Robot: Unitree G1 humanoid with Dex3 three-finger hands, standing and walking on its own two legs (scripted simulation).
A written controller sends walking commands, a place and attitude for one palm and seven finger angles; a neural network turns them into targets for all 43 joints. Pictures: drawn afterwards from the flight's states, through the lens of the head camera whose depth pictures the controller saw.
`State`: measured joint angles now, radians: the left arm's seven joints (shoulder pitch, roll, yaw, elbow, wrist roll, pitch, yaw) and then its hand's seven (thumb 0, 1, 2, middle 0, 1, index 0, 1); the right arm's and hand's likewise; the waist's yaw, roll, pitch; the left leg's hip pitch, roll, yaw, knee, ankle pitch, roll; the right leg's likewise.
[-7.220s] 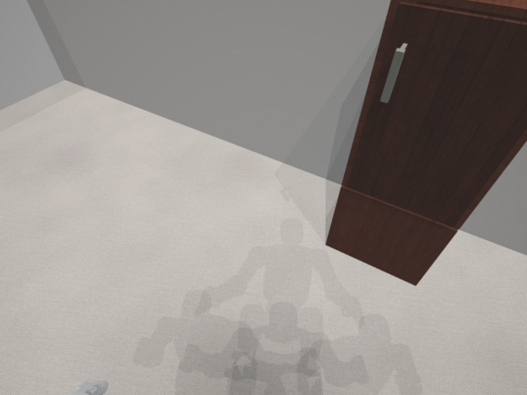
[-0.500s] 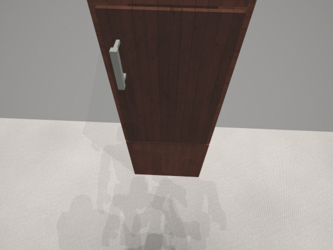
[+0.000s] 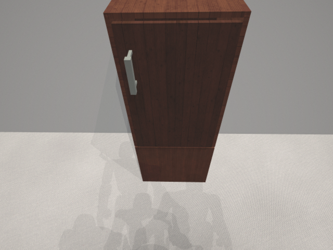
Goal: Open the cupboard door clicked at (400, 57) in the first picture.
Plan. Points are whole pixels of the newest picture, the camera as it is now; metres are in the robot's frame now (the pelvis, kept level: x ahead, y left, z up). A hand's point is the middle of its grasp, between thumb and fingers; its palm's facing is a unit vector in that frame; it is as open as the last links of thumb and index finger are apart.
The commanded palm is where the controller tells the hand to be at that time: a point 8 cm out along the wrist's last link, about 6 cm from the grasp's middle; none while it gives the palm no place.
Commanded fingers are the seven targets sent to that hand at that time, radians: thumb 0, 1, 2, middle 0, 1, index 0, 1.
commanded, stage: look again from close up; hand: left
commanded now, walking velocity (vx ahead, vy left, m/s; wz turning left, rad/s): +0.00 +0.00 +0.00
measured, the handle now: (131, 73) +0.61 +0.15 +0.11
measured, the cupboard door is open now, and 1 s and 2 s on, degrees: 0 0 0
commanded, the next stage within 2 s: raise the hand with hooked fingers in 0.52 s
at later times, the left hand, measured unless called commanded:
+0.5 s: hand out of the picture +0.07 +0.15 -0.17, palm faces +0.00 -0.98 -0.22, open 7.3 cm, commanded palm none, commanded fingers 0.00 0.90 0.90 -0.20 -0.30 -0.20 -0.30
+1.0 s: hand (109, 223) +0.19 +0.16 -0.03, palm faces +0.03 -1.00 +0.00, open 8.3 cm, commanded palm +0.17 +0.22 -0.02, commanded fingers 0.00 0.43 0.70 -0.23 -0.60 -0.23 -0.60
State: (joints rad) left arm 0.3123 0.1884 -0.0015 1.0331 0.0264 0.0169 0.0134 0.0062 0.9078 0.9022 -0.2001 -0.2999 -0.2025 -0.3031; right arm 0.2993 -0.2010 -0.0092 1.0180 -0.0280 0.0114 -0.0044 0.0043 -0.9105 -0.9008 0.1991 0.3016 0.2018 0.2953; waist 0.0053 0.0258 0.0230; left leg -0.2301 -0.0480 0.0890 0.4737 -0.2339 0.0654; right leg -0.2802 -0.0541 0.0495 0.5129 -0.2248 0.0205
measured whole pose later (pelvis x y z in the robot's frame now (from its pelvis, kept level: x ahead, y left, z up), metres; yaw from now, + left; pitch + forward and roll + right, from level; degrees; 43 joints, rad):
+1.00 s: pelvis +0.03 -0.05 -0.05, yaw +3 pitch +10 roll +1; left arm 0.43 0.22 0.23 0.20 -0.29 -0.48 -0.45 0.01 0.66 0.80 -0.22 -0.46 -0.22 -0.46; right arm 0.14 -0.27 -0.06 0.52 0.01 -0.26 -0.02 0.01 -0.90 -0.90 0.20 0.30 0.20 0.30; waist 0.02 -0.04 -0.11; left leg -0.64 0.01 0.01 0.94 -0.47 -0.02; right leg -0.67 -0.01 -0.03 0.96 -0.47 -0.03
